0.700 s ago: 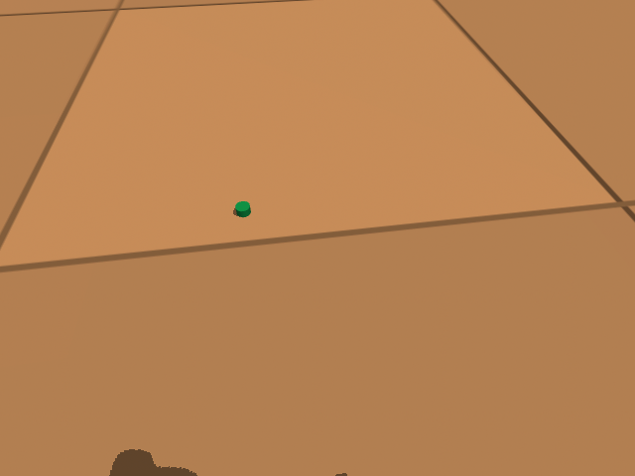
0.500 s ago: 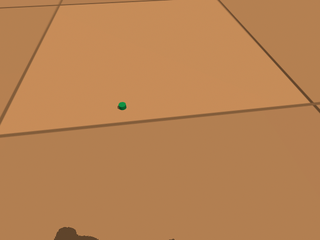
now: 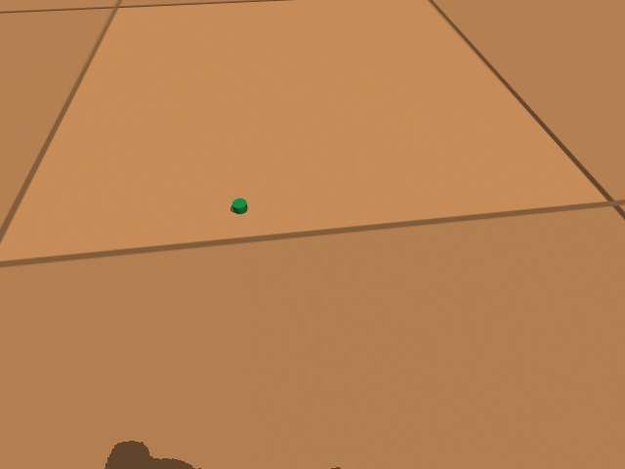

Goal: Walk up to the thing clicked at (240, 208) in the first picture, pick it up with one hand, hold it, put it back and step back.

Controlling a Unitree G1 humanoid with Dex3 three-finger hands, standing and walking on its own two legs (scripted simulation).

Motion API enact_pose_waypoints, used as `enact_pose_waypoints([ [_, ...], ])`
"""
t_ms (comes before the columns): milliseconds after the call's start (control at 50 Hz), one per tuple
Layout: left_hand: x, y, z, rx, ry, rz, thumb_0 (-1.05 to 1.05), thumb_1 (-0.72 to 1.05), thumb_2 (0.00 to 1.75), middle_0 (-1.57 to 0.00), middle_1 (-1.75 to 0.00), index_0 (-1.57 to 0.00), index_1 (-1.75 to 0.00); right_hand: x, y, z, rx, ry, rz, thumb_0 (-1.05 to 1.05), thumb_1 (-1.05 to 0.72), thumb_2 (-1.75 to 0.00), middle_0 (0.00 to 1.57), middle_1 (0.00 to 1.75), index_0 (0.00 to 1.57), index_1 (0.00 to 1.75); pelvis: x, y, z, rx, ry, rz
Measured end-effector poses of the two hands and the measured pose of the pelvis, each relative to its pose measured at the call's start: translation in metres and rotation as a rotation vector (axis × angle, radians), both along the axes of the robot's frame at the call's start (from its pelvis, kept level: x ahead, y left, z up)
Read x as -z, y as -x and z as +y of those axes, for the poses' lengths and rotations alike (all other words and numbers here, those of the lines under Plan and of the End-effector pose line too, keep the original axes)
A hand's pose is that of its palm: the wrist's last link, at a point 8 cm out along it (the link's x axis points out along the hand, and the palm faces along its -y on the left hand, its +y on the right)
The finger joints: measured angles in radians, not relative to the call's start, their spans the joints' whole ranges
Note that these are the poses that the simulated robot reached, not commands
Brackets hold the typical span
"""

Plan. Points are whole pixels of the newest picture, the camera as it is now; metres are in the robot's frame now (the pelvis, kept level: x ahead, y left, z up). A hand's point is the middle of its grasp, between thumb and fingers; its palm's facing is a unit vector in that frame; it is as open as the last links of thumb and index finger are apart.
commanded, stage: stand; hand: left
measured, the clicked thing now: (240, 206) +1.27 +0.33 -0.76
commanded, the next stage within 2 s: walk up in 0.42 s
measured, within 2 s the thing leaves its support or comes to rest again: neither
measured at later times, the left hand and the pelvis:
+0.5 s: hand out of the picture +0.08 +0.26 -0.16, palm faces -0.01 -0.94 -0.33, open 7.4 cm; pelvis +0.01 +0.00 +0.00, yaw +0 degrees
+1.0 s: hand out of the picture +0.14 +0.29 -0.18, palm faces +0.07 -0.92 -0.38, open 7.4 cm; pelvis +0.16 +0.01 -0.04, yaw +5 degrees
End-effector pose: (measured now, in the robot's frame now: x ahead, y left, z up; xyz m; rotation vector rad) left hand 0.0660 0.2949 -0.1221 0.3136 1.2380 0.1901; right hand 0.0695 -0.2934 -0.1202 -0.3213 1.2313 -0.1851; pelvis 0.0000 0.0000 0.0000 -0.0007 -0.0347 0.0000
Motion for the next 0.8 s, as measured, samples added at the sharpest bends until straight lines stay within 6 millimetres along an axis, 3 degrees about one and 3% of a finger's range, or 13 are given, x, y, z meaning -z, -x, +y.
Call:
enact_pose_waypoints([
  [440, -0.001, -0.006, 0.003, 0.003, 0.002, -0.013, 0.01, 0.90, 0.89, -0.21, -0.30, -0.20, -0.30, -0.001, -0.006, 0.001, 0.000, -0.003, -0.016, 0.00, -0.90, -0.90, 0.21, 0.30, 0.20, 0.30, 0.000, -0.004, 0.002, -0.002, 0.000, 0.001],
  [620, -0.002, -0.014, 0.020, -0.017, -0.048, -0.057, 0.01, 0.90, 0.89, -0.21, -0.30, -0.20, -0.30, 0.008, -0.014, -0.030, 0.007, -0.003, -0.031, 0.00, -0.90, -0.90, 0.21, 0.30, 0.20, 0.30, 0.017, -0.031, -0.012, -0.012, -0.008, 0.004],
  [700, -0.008, -0.013, 0.018, -0.042, -0.071, -0.063, 0.01, 0.90, 0.89, -0.21, -0.30, -0.20, -0.30, 0.009, -0.038, -0.039, -0.020, 0.011, 0.016, 0.01, -0.90, -0.90, 0.21, 0.30, 0.20, 0.30, 0.017, -0.056, -0.019, -0.039, 0.013, 0.011],
  [800, -0.014, -0.004, 0.018, -0.087, -0.077, 0.021, 0.01, 0.90, 0.89, -0.21, -0.30, -0.20, -0.30, 0.002, -0.104, -0.032, -0.096, 0.003, -0.028, 0.01, -0.91, -0.90, 0.21, 0.30, 0.20, 0.29, 0.011, -0.084, -0.013, -0.052, 0.010, 0.004],
])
